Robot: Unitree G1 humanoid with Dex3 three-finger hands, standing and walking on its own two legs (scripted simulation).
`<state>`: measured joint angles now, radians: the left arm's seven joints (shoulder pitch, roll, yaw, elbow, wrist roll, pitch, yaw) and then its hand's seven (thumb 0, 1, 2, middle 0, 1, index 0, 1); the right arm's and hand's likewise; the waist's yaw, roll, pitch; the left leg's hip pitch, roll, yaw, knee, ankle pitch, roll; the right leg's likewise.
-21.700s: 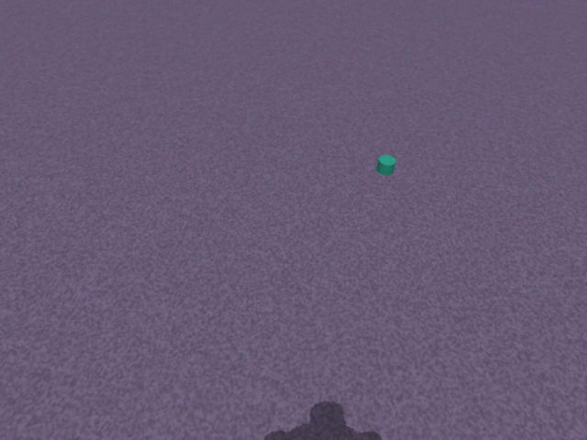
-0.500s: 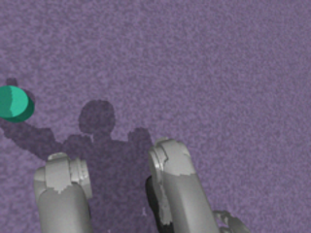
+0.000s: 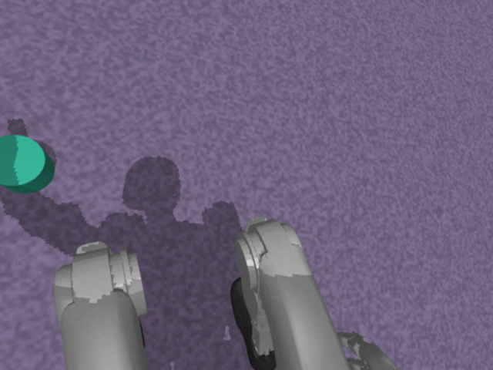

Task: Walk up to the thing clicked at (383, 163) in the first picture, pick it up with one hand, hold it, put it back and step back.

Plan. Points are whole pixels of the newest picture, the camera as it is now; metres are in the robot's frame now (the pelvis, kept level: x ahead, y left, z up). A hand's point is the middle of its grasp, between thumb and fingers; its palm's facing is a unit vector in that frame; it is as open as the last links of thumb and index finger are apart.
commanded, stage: approach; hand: left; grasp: from above
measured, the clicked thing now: (20, 165) +0.47 +0.33 -0.29
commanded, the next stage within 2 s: close in in 0.64 s
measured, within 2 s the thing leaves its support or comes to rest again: neither
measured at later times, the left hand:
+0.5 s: hand (19, 135) +0.49 +0.30 -0.17, palm faces -0.40 -0.10 -0.91, open 14.0 cm
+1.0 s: hand out of the picture +0.45 +0.34 -0.19, palm faces -0.47 -0.12 -0.87, open 14.1 cm
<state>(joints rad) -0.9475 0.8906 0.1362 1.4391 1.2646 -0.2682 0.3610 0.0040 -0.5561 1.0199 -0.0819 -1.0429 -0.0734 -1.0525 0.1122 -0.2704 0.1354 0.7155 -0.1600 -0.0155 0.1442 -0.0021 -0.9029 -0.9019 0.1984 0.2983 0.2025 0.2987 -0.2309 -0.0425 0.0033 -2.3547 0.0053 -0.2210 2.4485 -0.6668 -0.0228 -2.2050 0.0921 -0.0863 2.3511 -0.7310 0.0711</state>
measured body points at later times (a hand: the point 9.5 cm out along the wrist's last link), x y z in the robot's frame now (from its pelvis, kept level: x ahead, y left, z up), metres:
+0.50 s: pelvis +0.00 +0.00 +0.00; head +0.24 +0.09 +0.36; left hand +0.51 +0.30 -0.12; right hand +0.05 -0.27 -0.08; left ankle +0.07 +0.13 -0.29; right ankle +0.10 -0.13 -0.29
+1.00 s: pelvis +0.00 +0.00 +0.00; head +0.25 +0.10 +0.36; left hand +0.47 +0.34 -0.14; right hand +0.08 -0.27 -0.09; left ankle +0.07 +0.13 -0.29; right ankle +0.10 -0.13 -0.29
